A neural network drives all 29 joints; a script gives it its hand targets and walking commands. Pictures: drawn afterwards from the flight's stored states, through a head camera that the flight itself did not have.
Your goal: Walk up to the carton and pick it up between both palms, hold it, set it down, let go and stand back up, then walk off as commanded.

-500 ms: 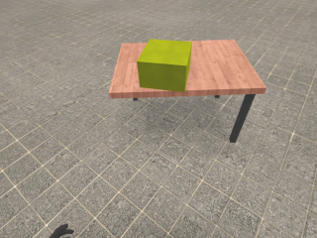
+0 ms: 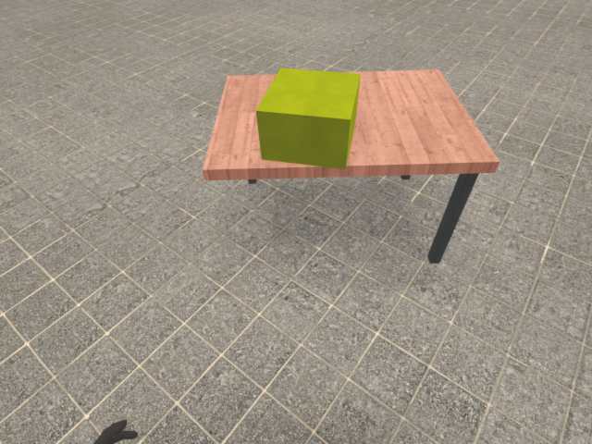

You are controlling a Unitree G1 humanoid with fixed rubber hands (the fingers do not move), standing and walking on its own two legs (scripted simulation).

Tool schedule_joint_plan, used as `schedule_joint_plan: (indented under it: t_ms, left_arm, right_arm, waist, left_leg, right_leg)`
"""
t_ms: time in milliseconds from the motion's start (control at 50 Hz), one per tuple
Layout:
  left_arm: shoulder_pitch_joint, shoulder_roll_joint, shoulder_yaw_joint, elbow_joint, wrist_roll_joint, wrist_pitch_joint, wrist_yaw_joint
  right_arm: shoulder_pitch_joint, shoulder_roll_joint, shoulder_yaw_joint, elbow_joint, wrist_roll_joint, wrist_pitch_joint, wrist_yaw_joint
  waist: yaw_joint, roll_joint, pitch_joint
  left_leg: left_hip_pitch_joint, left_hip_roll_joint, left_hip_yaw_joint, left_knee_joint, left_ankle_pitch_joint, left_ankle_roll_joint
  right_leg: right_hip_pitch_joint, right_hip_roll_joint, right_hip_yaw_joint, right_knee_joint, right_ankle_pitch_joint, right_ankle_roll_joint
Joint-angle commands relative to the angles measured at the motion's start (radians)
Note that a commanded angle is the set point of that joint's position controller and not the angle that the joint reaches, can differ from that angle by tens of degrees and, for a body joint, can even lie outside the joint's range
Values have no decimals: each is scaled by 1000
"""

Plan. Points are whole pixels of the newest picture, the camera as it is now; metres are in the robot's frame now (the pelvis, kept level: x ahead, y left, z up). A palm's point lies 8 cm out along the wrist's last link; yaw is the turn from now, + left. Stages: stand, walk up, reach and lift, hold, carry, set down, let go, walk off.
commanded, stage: stand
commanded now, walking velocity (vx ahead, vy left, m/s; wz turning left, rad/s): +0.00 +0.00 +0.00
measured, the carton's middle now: (311, 116) +1.06 -0.01 -0.13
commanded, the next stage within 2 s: none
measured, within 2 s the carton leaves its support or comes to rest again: neither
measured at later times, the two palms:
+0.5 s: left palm out of the picture +0.13 +0.29 -0.08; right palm out of the picture +0.07 -0.30 -0.10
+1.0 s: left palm out of the picture +0.12 +0.29 -0.08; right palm out of the picture +0.05 -0.31 -0.11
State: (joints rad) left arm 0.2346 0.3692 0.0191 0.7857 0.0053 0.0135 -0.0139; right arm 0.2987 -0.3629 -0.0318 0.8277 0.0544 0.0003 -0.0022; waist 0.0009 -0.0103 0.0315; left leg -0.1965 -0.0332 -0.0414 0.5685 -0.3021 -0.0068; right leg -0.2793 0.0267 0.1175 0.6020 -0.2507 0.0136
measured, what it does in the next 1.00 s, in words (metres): stands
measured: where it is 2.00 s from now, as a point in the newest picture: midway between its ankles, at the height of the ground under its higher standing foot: outside the picture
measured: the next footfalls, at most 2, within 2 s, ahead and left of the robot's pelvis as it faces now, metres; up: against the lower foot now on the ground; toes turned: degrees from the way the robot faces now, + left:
none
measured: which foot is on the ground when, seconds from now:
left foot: down 0.00-1.00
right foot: down 0.00-1.00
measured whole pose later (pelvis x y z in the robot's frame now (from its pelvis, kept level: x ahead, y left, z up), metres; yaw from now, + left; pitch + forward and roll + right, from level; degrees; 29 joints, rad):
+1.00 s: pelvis +0.01 +0.00 +0.01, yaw +0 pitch -2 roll +2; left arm 0.18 0.35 0.02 0.82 0.00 0.01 0.01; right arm 0.29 -0.36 -0.03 0.90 0.05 0.00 0.00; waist 0.00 -0.01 0.03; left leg -0.18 -0.03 -0.04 0.47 -0.26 -0.01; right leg -0.28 0.02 0.12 0.54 -0.22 0.01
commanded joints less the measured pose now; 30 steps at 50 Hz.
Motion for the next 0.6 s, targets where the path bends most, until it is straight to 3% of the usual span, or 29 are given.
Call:
schedule_joint_plan:
  t_ms: [0, 20, 40, 60, 80, 100, 120, 160, 180, 200, 220, 240, 260, 280, 300, 320, 340, 360, 380, 400, 420, 460, 480, 500, 520, 540, 580]
  left_arm:
    - [-143, 187, 50, -61, -15, -39, 20]
    - [-84, 178, 45, -41, -21, -39, 24]
    - [-109, 199, 48, -58, -16, -39, 22]
    - [-70, 216, 53, -27, -12, -40, 36]
    - [-101, 235, 58, -30, -31, -45, 26]
    - [-108, 190, 39, -38, -14, -45, 23]
    - [-76, 192, 51, -15, -25, -41, 20]
    - [-126, 204, 43, -25, -18, -28, 35]
    - [-73, 183, 40, -12, -17, -27, 29]
    - [-88, 151, 28, -21, -28, -35, 30]
    - [-55, 174, 40, -6, -27, -36, 21]
    - [-102, 235, 51, -8, -22, -41, 32]
    - [-116, 174, 42, -26, -23, -43, 30]
    - [-100, 171, 41, -6, -24, -38, 27]
    - [-120, 213, 51, -10, -8, -44, 37]
    - [-110, 189, 34, 1, -8, -44, 36]
    - [-128, 170, 35, -24, -20, -51, 28]
    - [-114, 189, 45, -13, -28, -50, 32]
    - [-109, 200, 45, 9, -15, -53, 34]
    - [-121, 191, 44, -1, -16, -48, 27]
    - [-103, 190, 47, -10, -18, -50, 28]
    - [-100, 177, 36, 14, -22, -49, 26]
    - [-86, 171, 34, 16, -23, -48, 30]
    - [-108, 167, 40, 13, -24, -47, 35]
    - [-132, 187, 44, 4, -19, -43, 36]
    - [-108, 195, 41, 17, -22, -39, 37]
    - [-117, 194, 44, 5, -17, -40, 28]
  right_arm:
    - [-88, -226, -54, -21, -52, -42, -11]
    - [-112, -230, -51, -34, -65, -35, -10]
    - [-97, -198, -37, -40, -55, -38, -10]
    - [-110, -182, -43, -35, -52, -41, -7]
    - [-119, -200, -29, -20, -57, -39, -17]
    - [-133, -186, -34, -30, -55, -35, -13]
    - [-108, -221, -37, -15, -57, -39, -9]
    - [-137, -201, -25, -16, -52, -29, -11]
    - [-85, -242, -43, -7, -65, -32, -16]
    - [-126, -208, -30, -14, -53, -34, -13]
    - [-143, -197, -34, -21, -58, -40, -13]
    - [-111, -174, -29, -8, -46, -37, -9]
    - [-131, -179, -28, -14, -59, -31, -11]
    - [-131, -194, -33, -8, -60, -38, -13]
    - [-150, -199, -44, -17, -56, -40, -7]
    - [-127, -206, -35, -1, -57, -33, -14]
    - [-95, -171, -17, -1, -47, -34, -11]
    - [-126, -213, -31, -8, -54, -42, -14]
    - [-150, -195, -37, -2, -53, -46, -15]
    - [-131, -162, -20, 0, -54, -39, -5]
    - [-123, -215, -38, -2, -50, -46, -7]
    - [-113, -212, -34, -10, -52, -46, -8]
    - [-110, -194, -22, 6, -56, -43, -10]
    - [-152, -213, -37, -4, -54, -43, -17]
    - [-154, -200, -33, 5, -60, -37, -10]
    - [-132, -196, -37, 0, -66, -38, -13]
    - [-100, -203, -35, 18, -55, -30, -14]
  waist:
    - [-21, -81, 103]
    - [-5, -77, -46]
    - [-7, -9, -51]
    - [-8, -98, -64]
    - [10, -93, -77]
    - [5, -46, -7]
    - [12, -1, -35]
    - [23, -48, -5]
    - [9, -59, -61]
    - [20, -2, -94]
    - [43, -23, -100]
    - [-5, -17, -34]
    - [7, -3, -27]
    - [11, -4, -69]
    - [22, -73, -92]
    - [17, -57, -69]
    - [19, -110, -55]
    - [17, -22, -82]
    - [10, -30, -86]
    - [8, -70, -71]
    - [10, -22, -92]
    - [-6, 9, -108]
    - [20, -38, -109]
    - [3, -59, -96]
    - [8, -89, -38]
    - [4, -76, -38]
    - [10, -38, -36]
  left_leg:
    - [-47, 129, -129, -187, 113, 45]
    - [46, 128, -123, -158, 147, 49]
    - [35, 120, -108, -146, 192, 35]
    - [15, 109, -107, -154, 151, 41]
    - [8, 100, -97, -151, 136, 35]
    - [-9, 118, -104, -172, 149, 33]
    - [19, 121, -109, -158, 141, 45]
    - [-4, 138, -101, -189, 185, 37]
    - [31, 148, -112, -195, 197, 39]
    - [38, 144, -124, -197, 173, 39]
    - [20, 124, -97, -192, 150, 37]
    - [45, 119, -91, -206, 150, 31]
    - [19, 137, -98, -202, 174, 34]
    - [22, 119, -101, -198, 148, 32]
    - [37, 109, -88, -182, 147, 24]
    - [17, 124, -87, -187, 150, 30]
    - [12, 127, -100, -195, 203, 38]
    - [30, 127, -82, -201, 153, 41]
    - [48, 115, -98, -212, 149, 29]
    - [37, 140, -103, -197, 202, 44]
    - [47, 147, -108, -208, 242, 48]
    - [68, 151, -106, -178, 252, 41]
    - [46, 141, -99, -187, 227, 47]
    - [55, 143, -106, -183, 238, 48]
    - [17, 129, -96, -210, 190, 44]
    - [42, 130, -92, -205, 189, 45]
    - [22, 125, -97, -184, 137, 37]
  right_leg:
    - [-5, -146, 124, -254, 16, -55]
    - [67, -123, 106, -224, 84, -46]
    - [88, -143, 105, -212, 145, -39]
    - [117, -140, 100, -214, 216, -40]
    - [135, -140, 102, -221, 106, -44]
    - [87, -146, 89, -214, 126, -49]
    - [86, -141, 126, -238, 110, -53]
    - [95, -110, 65, -196, 132, -54]
    - [110, -114, 71, -194, 169, -40]
    - [133, -117, 70, -200, 151, -43]
    - [145, -114, 88, -226, 115, -46]
    - [89, -142, 106, -217, 109, -59]
    - [81, -139, 104, -202, 127, -57]
    - [131, -130, 96, -217, 108, -50]
    - [130, -129, 82, -238, 139, -60]
    - [132, -141, 86, -199, 192, -59]
    - [117, -126, 84, -205, 172, -48]
    - [124, -150, 85, -228, 170, -62]
    - [129, -131, 80, -208, 181, -52]
    - [123, -132, 69, -186, 250, -56]
    - [138, -124, 65, -183, 235, -48]
    - [135, -136, 98, -195, 252, -49]
    - [163, -129, 62, -195, 255, -54]
    - [115, -125, 85, -203, 248, -55]
    - [116, -132, 67, -197, 228, -48]
    - [111, -143, 85, -216, 229, -51]
    - [87, -135, 91, -230, 113, -52]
